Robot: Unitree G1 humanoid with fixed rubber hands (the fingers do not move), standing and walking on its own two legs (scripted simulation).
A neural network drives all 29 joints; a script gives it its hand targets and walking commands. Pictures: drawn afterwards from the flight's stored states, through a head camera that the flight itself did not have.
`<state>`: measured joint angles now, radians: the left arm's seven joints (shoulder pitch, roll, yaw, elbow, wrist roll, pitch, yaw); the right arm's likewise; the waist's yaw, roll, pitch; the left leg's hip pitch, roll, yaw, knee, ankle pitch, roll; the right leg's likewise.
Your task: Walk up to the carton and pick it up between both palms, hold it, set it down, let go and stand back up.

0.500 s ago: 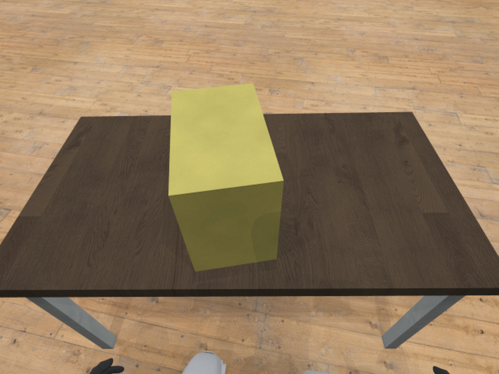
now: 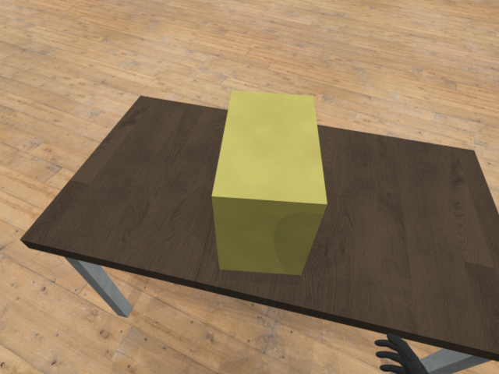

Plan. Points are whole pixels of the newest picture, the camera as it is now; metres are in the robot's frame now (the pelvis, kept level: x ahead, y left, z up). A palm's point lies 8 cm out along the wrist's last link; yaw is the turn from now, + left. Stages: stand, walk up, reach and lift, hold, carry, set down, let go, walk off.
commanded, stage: walk up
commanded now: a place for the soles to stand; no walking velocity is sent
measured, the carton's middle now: (266, 182) +0.50 -0.02 -0.02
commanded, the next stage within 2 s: none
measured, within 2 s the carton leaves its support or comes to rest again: neither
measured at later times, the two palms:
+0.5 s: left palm out of the picture +0.10 +0.29 -0.08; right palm (401, 366) +0.17 -0.23 -0.08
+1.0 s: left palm out of the picture +0.08 +0.31 -0.09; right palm (397, 356) +0.18 -0.22 -0.08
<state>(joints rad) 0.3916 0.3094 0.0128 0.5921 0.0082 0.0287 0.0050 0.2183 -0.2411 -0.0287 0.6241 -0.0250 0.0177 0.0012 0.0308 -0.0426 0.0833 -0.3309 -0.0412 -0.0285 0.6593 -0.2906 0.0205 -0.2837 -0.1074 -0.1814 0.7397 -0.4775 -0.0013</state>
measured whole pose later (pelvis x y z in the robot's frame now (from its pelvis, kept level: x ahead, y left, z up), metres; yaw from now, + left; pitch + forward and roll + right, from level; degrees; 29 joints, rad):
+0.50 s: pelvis +0.02 +0.02 +0.01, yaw +5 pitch -1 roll -1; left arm 0.34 0.31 0.01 0.58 0.02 0.01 0.00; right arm 0.24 -0.27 -0.01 0.67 -0.01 0.02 0.02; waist 0.00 0.00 0.03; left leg -0.31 -0.08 -0.11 0.62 -0.29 0.04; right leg -0.18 -0.08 -0.20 0.57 -0.37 0.01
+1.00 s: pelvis +0.02 +0.02 +0.01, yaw +7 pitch -1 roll -1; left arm 0.34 0.32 0.01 0.61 0.01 0.02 0.01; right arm 0.25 -0.30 -0.01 0.61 -0.01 0.02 0.02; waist 0.00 0.00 0.06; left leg -0.31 -0.11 -0.14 0.65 -0.30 0.04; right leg -0.18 -0.10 -0.23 0.61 -0.39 0.02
